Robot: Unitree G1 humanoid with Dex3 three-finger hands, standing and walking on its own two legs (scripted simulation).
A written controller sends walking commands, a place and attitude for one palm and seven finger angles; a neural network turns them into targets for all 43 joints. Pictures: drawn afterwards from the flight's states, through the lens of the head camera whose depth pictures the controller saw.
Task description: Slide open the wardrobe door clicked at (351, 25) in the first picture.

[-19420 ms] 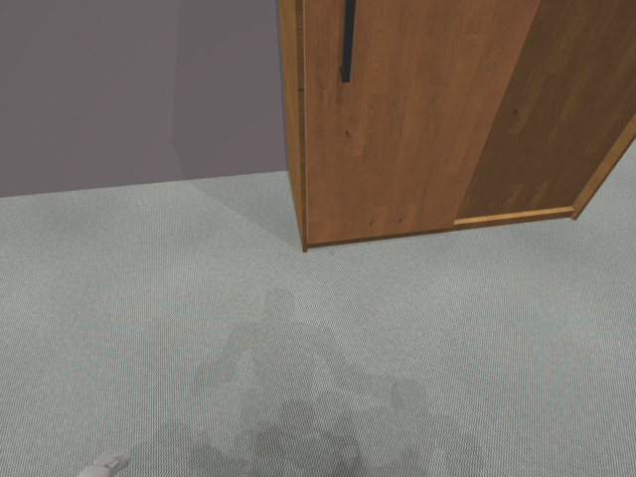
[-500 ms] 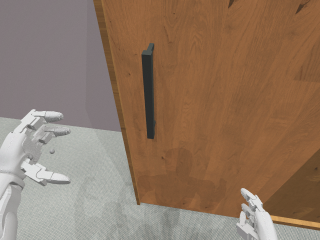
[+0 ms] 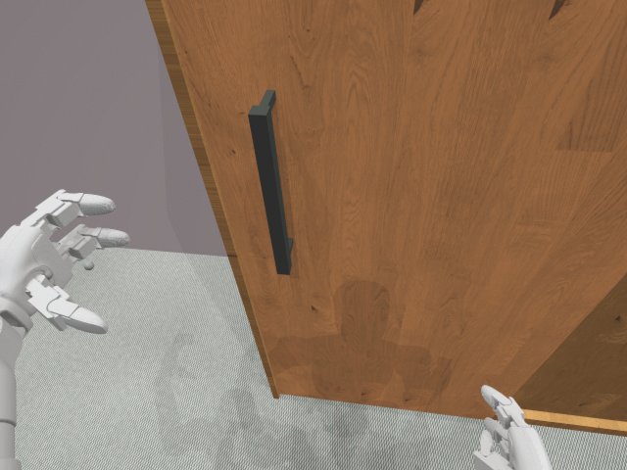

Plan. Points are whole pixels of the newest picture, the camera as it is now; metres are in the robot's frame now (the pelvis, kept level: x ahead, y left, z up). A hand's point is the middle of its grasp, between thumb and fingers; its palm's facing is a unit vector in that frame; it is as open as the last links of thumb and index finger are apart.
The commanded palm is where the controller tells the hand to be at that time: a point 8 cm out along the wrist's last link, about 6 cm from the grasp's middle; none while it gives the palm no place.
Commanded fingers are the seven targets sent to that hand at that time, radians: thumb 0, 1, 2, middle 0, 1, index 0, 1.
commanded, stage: raise the hand with hooked fingers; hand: left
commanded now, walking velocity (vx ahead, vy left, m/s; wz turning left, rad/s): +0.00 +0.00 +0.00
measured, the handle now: (277, 195) +0.43 +0.09 +0.14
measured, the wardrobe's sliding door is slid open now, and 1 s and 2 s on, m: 0.00 0.00 0.00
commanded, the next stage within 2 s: move the hooked fingers beside the handle in 0.32 s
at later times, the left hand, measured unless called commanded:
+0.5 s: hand (81, 268) +0.28 +0.28 +0.16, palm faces +0.06 -1.00 -0.07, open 14.0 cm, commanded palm +0.25 +0.31 +0.17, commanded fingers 0.00 -0.50 0.30 -0.30 -1.20 -0.30 -1.20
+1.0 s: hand (137, 247) +0.32 +0.24 +0.15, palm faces +0.01 -1.00 -0.04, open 14.0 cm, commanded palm +0.29 +0.27 +0.16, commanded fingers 0.00 -0.50 0.30 -0.30 -1.20 -0.30 -1.20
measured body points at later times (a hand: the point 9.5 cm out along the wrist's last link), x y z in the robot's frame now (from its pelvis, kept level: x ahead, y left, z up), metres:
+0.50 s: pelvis +0.00 -0.01 +0.00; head -0.01 -0.02 +0.45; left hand +0.27 +0.33 +0.17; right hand +0.19 -0.23 -0.07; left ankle -0.03 +0.10 -0.73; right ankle +0.02 -0.12 -0.73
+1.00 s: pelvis +0.01 +0.00 +0.00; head +0.01 -0.02 +0.45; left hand +0.31 +0.29 +0.16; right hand +0.17 -0.24 -0.08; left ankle -0.03 +0.10 -0.73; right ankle +0.02 -0.12 -0.73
